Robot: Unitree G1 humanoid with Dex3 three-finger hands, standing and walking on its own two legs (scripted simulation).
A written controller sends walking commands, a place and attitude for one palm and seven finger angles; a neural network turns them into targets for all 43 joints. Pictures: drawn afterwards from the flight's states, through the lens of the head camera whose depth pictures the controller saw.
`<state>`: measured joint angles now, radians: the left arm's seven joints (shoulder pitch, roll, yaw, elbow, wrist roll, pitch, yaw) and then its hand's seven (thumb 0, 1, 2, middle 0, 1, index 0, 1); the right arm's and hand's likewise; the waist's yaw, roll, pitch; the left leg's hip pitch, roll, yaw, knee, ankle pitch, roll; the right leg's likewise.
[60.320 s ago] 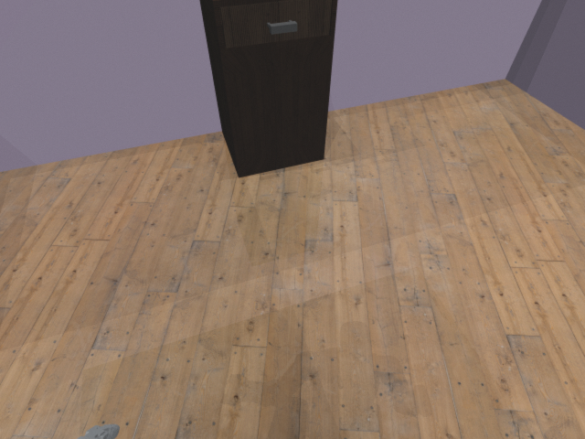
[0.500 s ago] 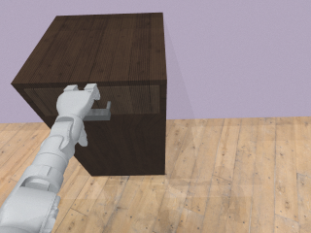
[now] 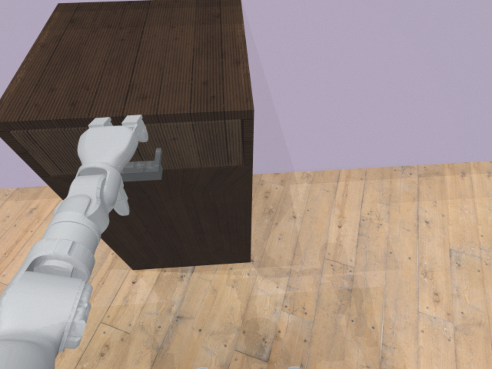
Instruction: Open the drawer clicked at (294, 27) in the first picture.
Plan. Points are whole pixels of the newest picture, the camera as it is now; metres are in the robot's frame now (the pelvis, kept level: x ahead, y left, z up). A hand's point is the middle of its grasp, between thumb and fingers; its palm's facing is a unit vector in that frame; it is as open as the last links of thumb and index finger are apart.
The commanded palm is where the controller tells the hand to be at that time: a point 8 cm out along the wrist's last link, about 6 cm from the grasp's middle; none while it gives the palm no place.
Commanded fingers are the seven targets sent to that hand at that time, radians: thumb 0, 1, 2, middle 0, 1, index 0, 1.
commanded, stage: re-aim the fingers above the handle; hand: left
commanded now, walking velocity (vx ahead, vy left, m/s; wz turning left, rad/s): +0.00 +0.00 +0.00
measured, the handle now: (136, 162) +0.51 +0.22 -0.01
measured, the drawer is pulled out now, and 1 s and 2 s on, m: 0.00 0.00 0.00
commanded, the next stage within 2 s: lower the fingers behind the handle in 1.14 s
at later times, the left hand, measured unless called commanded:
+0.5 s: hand (123, 160) +0.47 +0.22 +0.04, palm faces -0.04 -0.02 -1.00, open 13.7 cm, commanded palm +0.45 +0.24 +0.10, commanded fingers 0.00 -0.50 0.30 -0.30 -1.20 -0.30 -1.20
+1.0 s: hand (123, 160) +0.47 +0.22 +0.04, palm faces -0.03 -0.01 -1.00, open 13.7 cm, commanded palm +0.45 +0.24 +0.10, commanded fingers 0.00 -0.50 0.30 -0.30 -1.20 -0.30 -1.20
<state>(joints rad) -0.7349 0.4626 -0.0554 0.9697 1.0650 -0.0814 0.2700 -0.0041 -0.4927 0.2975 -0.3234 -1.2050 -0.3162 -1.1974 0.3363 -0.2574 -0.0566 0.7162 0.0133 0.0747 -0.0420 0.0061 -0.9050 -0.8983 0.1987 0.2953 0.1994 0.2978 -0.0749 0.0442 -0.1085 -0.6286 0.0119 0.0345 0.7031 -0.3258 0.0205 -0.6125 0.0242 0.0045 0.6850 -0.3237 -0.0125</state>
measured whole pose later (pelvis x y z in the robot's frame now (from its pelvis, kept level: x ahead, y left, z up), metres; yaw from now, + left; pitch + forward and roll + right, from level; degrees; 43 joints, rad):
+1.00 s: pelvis -0.01 +0.00 +0.00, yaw +0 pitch +16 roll -1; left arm -0.81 0.50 -0.03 1.06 1.08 -0.09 0.30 0.00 -0.49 0.30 -0.35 -1.22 -0.35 -1.23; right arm 0.33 -0.27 -0.03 0.70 0.02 0.09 -0.06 0.00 -0.90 -0.90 0.20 0.30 0.20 0.30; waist -0.10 0.05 -0.11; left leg -0.69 0.02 0.03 0.73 -0.32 0.02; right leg -0.67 0.03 0.00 0.71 -0.31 -0.02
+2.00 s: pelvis -0.04 +0.01 -0.03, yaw +0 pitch +19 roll -1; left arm -0.96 0.51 -0.08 1.17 1.10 -0.04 0.34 0.00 -0.49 0.30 -0.33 -1.21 -0.28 -1.31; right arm 0.34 -0.27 0.00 0.67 0.02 0.09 -0.06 0.00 -0.90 -0.90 0.20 0.30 0.20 0.30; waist -0.12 0.03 -0.13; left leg -0.88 0.01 0.02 0.87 -0.33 0.03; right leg -0.85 0.02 -0.01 0.84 -0.33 0.00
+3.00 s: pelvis -0.02 +0.01 -0.05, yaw +0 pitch +24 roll -3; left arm -0.84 0.50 -0.04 1.09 1.11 -0.07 0.42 0.00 -0.49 0.30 -0.32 -1.21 -0.35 -1.23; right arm 0.33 -0.26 -0.04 0.73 -0.02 0.07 -0.03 0.00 -0.90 -0.90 0.20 0.30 0.20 0.30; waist -0.09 0.05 -0.16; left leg -1.01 0.01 0.00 1.01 -0.42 0.03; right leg -0.96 0.03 -0.03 0.96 -0.41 0.00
